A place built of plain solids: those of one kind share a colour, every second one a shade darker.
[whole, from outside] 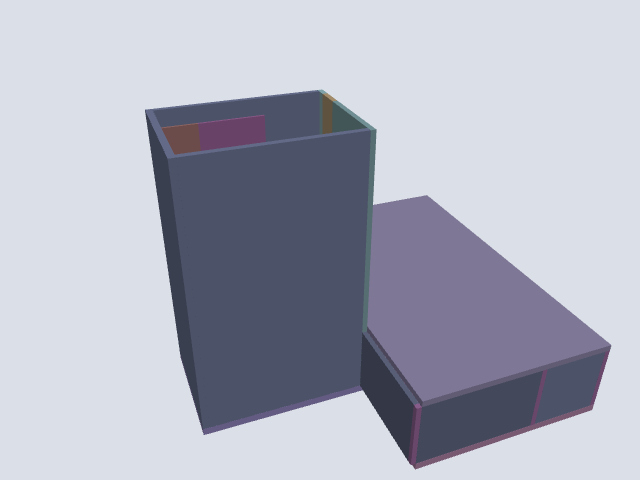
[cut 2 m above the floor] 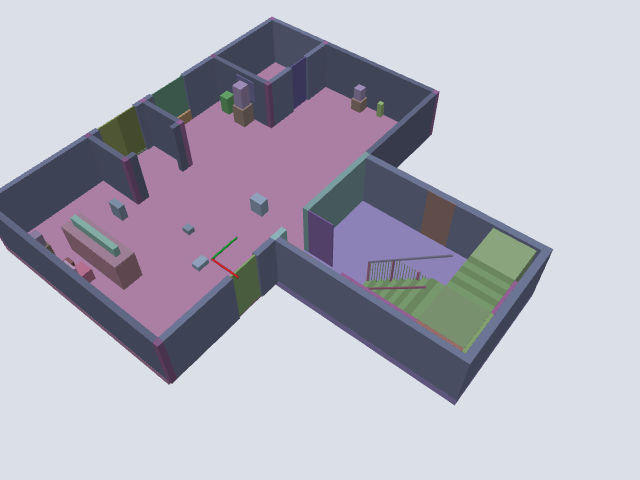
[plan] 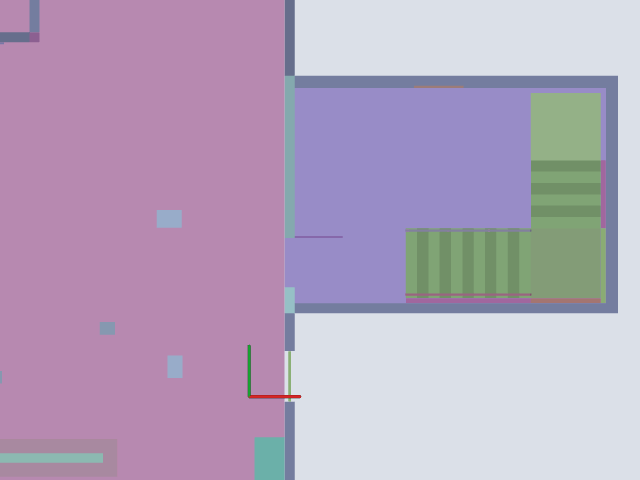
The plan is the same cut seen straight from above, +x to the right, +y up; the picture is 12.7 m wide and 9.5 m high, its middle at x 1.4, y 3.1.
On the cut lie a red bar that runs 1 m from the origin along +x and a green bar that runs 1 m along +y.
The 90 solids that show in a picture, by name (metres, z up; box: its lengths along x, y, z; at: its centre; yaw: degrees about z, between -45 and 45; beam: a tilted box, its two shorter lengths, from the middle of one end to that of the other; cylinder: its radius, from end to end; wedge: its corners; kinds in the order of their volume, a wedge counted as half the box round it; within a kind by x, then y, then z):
{
 "wall_1": {"box": [0.2, 3.73, 2.7], "at": [-7.05, -0.77, 1.35]},
 "wall_2": {"box": [0.2, 0.3, 2.7], "at": [-7.05, 1.44, 1.35]},
 "wall_3": {"box": [0.2, 0.3, 2.7], "at": [-7.05, 3.34, 1.35]},
 "wall_4": {"box": [0.2, 0.3, 2.7], "at": [-7.05, 3.84, 1.35]},
 "wall_5": {"box": [0.2, 1.52, 2.7], "at": [-7.05, 6.25, 1.35]},
 "wall_6": {"box": [0.2, 3.2, 2.7], "at": [-7.05, 8.81, 1.35]},
 "wall_7": {"box": [1.7, 0.2, 2.7], "at": [-6.1, 1.19, 1.35]},
 "wall_8": {"box": [1.7, 0.2, 2.7], "at": [-6.1, 3.59, 1.35]},
 "wall_9": {"box": [2.6, 0.2, 2.7], "at": [-5.65, 7.11, 1.35]},
 "wall_10": {"box": [2.6, 0.2, 2.7], "at": [-5.65, 10.51, 1.35]},
 "wall_11": {"box": [0.2, 0.3, 2.7], "at": [-5.15, 1.44, 1.35]},
 "wall_12": {"box": [0.2, 0.3, 2.7], "at": [-5.15, 3.34, 1.35]},
 "wall_13": {"box": [0.2, 1.15, 2.7], "at": [-4.25, 7.79, 1.35]},
 "wall_14": {"box": [0.2, 1.15, 2.7], "at": [-4.25, 9.84, 1.35]},
 "wall_15": {"box": [7.65, 0.2, 2.7], "at": [-3.12, -2.74, 1.35]},
 "wall_16": {"box": [4.85, 0.2, 2.7], "at": [-1.73, 10.51, 1.35]},
 "wall_17": {"box": [0.2, 2.54, 2.7], "at": [0.8, -1.37, 1.35]},
 "wall_18": {"box": [0.2, 0.75, 2.7], "at": [0.8, 1.27, 1.35]},
 "wall_19": {"box": [0.2, 4.06, 2.7], "at": [0.8, 8.38, 1.35]},
 "wall_20": {"box": [6.16, 0.2, 10.81], "at": [3.98, 1.75, 5.4]},
 "wall_21": {"box": [6.16, 0.24, 10.81], "at": [3.98, 6.23, 5.4]},
 "wall_22": {"box": [0.24, 4.7, 10.81], "at": [7.18, 4.0, 5.4]},
 "lobby_floor_slab_1": {"box": [7.85, 13.45, 0.3], "at": [-3.22, 3.89, -0.15]},
 "lobby_ceiling_slab_1": {"box": [7.85, 13.45, 0.25], "at": [-3.22, 3.89, 2.82]},
 "landing_slab_1": {"box": [1.39, 1.39, 2.45], "at": [6.26, 2.64, 1.23]},
 "landing_slab_2": {"box": [1.39, 1.33, 3.89], "at": [6.27, 5.34, 1.94]},
 "tread_slab_1": {"box": [0.23, 1.39, 0.2], "at": [3.21, 2.64, 0.1]},
 "tread_slab_2": {"box": [0.23, 1.39, 0.41], "at": [3.43, 2.64, 0.2]},
 "tread_slab_3": {"box": [0.23, 1.39, 0.61], "at": [3.66, 2.64, 0.31]},
 "tread_slab_4": {"box": [0.23, 1.39, 0.81], "at": [3.88, 2.64, 0.41]},
 "tread_slab_5": {"box": [0.23, 1.39, 1.02], "at": [4.11, 2.64, 0.51]},
 "tread_slab_6": {"box": [0.23, 1.39, 1.22], "at": [4.33, 2.64, 0.61]},
 "tread_slab_7": {"box": [0.23, 1.39, 1.43], "at": [4.56, 2.64, 0.71]},
 "tread_slab_8": {"box": [0.23, 1.39, 1.63], "at": [4.78, 2.64, 0.82]},
 "tread_slab_9": {"box": [0.23, 1.39, 1.84], "at": [5.01, 2.64, 0.92]},
 "tread_slab_10": {"box": [0.23, 1.39, 2.04], "at": [5.23, 2.64, 1.02]},
 "tread_slab_11": {"box": [0.23, 1.39, 2.25], "at": [5.46, 2.64, 1.12]},
 "tread_slab_12": {"box": [1.39, 0.23, 2.66], "at": [6.27, 3.44, 1.33]},
 "tread_slab_13": {"box": [1.39, 0.23, 2.86], "at": [6.27, 3.67, 1.43]},
 "tread_slab_14": {"box": [1.39, 0.23, 3.07], "at": [6.27, 3.89, 1.54]},
 "tread_slab_15": {"box": [1.39, 0.23, 3.27], "at": [6.27, 4.12, 1.64]},
 "tread_slab_16": {"box": [1.39, 0.23, 3.48], "at": [6.27, 4.34, 1.74]},
 "tread_slab_17": {"box": [1.39, 0.23, 3.68], "at": [6.27, 4.57, 1.84]},
 "floor_slab_1": {"box": [6.6, 4.7, 0.3], "at": [4.0, 4.0, -0.15]},
 "wall_cheek_1": {"box": [0.2, 0.52, 10.81], "at": [0.8, 1.91, 5.4]},
 "wall_cheek_2": {"box": [0.2, 3.21, 10.81], "at": [0.8, 4.74, 5.4]},
 "wall_wall_1": {"box": [2.47, 0.1, 10.17], "at": [4.34, 1.9, 5.09]},
 "wall_wall_2": {"box": [0.1, 1.34, 10.17], "at": [7.01, 4.01, 5.09]},
 "lobby_desk_body_1": {"box": [2.6, 0.75, 1.1], "at": [-3.91, -1.21, 0.55]},
 "wall_head_1": {"box": [0.2, 0.97, 8.74], "at": [0.8, 2.65, 6.44]},
 "wall_land_far_wall_1": {"box": [0.1, 1.49, 10.17], "at": [7.01, 2.59, 5.09]},
 "wall_land_wall_1": {"box": [1.39, 0.1, 10.17], "at": [6.27, 1.9, 5.09]},
 "wallpost_1": {"box": [0.2, 0.2, 2.7], "at": [-7.05, 10.51, 1.35]},
 "wallpost_2": {"box": [0.2, 0.2, 2.7], "at": [-5.15, 1.19, 1.35]},
 "wallpost_3": {"box": [0.2, 0.2, 2.7], "at": [-5.15, 3.59, 1.35]},
 "wallpost_4": {"box": [0.2, 0.2, 2.7], "at": [-4.25, 7.11, 1.35]},
 "wallpost_5": {"box": [0.2, 0.2, 2.7], "at": [-4.25, 10.51, 1.35]},
 "wallpost_6": {"box": [0.2, 0.2, 2.7], "at": [0.8, -2.74, 1.35]},
 "wallpost_7": {"box": [0.2, 0.2, 2.7], "at": [0.8, 10.51, 1.35]},
 "lobby_planter_box_1": {"box": [0.45, 0.45, 0.8], "at": [-5.39, -2.36, 0.4]},
 "lobby_planter_box_2": {"box": [0.55, 0.55, 0.8], "at": [-5.28, 6.69, 0.4]},
 "lobby_planter_box_3": {"box": [0.45, 0.45, 0.5], "at": [-2.24, 10.14, 0.25]},
 "lobby_seats_seat_1": {"box": [0.6, 1.8, 0.45], "at": [0.4, -1.7, 0.22]},
 "lobby_planter_plant_1": {"box": [0.33, 0.33, 0.5], "at": [-5.39, -2.36, 1.05]},
 "lobby_planter_plant_2": {"box": [0.43, 0.43, 0.9], "at": [-5.28, 6.69, 1.25]},
 "lobby_planter_plant_3": {"box": [0.33, 0.33, 0.5], "at": [-2.24, 10.14, 0.75]},
 "lobby_left_box_1": {"box": [0.5, 0.25, 0.6], "at": [-5.14, 0.38, 0.3]},
 "lobby_left_box_2": {"box": [0.3, 0.25, 0.2], "at": [-2.81, 1.35, 0.1]},
 "lobby_left_box_3": {"box": [0.5, 0.35, 0.6], "at": [-1.58, 3.52, 0.3]},
 "lobby_left_box_4": {"box": [0.3, 0.45, 0.2], "at": [-1.47, 0.59, 0.1]},
 "lobby_entrance_leaf_1": {"box": [0.05, 0.8, 1.98], "at": [-7.05, 1.99, 1.11]},
 "lobby_entrance_leaf_2": {"box": [0.05, 0.8, 2.02], "at": [-7.05, 2.79, 1.09]},
 "lobby_desk_screen_1": {"box": [2.04, 0.19, 0.35], "at": [-3.91, -1.21, 1.31]},
 "wall_sill_lobby_glazing_1": {"box": [0.2, 1.5, 0.45], "at": [-7.05, 4.74, 0.22]},
 "lobby_lift_leaf_1": {"box": [0.06, 1.0, 2.1], "at": [0.8, 0.4, 1.05]},
 "lobby_bin_body_1": {"box": [0.4, 0.4, 0.75], "at": [-6.21, 6.79, 0.37]},
 "lobby_desk_chair_seat_1": {"box": [0.5, 0.5, 0.48], "at": [-3.91, -2.09, 0.24]},
 "lobby_office_door_leaf_1": {"box": [0.05, 0.9, 2.1], "at": [-4.25, 8.81, 1.05]},
 "door_leaf_1": {"box": [0.98, 0.045, 2.05], "at": [3.75, 6.13, 1.02]},
 "door_front_leaf_open_1": {"box": [0.95, 0.045, 2.05], "at": [1.38, 3.16, 1.03]},
 "lobby_desk_counter_1": {"box": [2.6, 0.75, 0.04], "at": [-3.91, -1.21, 1.12]},
 "lobby_glazing_pane_1": {"box": [0.03, 1.5, 1.65], "at": [-7.05, 4.74, 1.27]},
 "lobby_board_panel_1": {"box": [0.9, 0.04, 0.9], "at": [-5.3, 6.99, 1.35]},
 "lobby_parcel_box_1": {"box": [0.3, 0.45, 0.2], "at": [-4.73, -2.14, 0.1]},
 "lobby_extinguisher_body_1": {"box": [0.2, 0.2, 0.6], "at": [-1.33, 10.29, 0.3]},
 "lobby_desk_chair_back_1": {"box": [0.5, 0.08, 0.47], "at": [-3.91, -2.3, 0.71]},
 "rail_top_1": {"beam": [0.05, 0.05], "from": [3.1, 3.29, 1.11], "to": [5.57, 3.29, 3.36]},
 "handrail_rail_1": {"beam": [0.045, 0.045], "from": [3.1, 2.02, 1.11], "to": [5.57, 2.02, 3.36]},
 "posts_1": {"box": [0.05, 0.05, 0.93], "at": [3.13, 3.29, 0.67]},
 "posts_2": {"box": [0.05, 0.05, 1.05], "at": [3.93, 3.29, 1.34]}
}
